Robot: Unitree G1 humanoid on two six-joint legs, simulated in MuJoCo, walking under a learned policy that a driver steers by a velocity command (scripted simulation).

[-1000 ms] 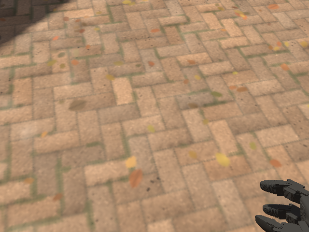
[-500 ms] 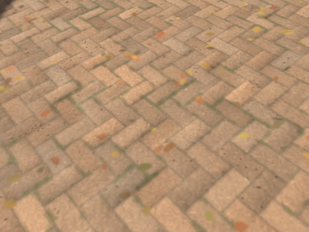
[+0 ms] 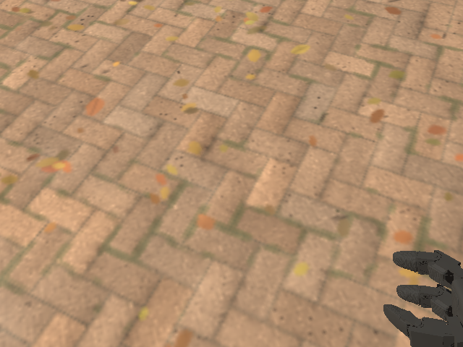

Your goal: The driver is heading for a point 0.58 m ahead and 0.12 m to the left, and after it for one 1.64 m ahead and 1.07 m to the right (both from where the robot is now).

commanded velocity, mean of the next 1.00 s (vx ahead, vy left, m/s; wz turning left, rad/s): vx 0.17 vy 0.00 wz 0.28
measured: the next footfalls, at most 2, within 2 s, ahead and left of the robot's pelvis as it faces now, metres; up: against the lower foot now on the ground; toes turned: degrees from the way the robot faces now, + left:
right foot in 0.32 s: +0.19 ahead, -0.10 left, +0.00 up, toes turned -2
left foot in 0.72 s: +0.25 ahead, +0.19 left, +0.00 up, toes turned +13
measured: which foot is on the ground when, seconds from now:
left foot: down 0.00-0.40, up 0.42-0.70, down 0.72-1.00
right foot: up 0.00-0.30, down 0.32-0.72, up 0.74-1.00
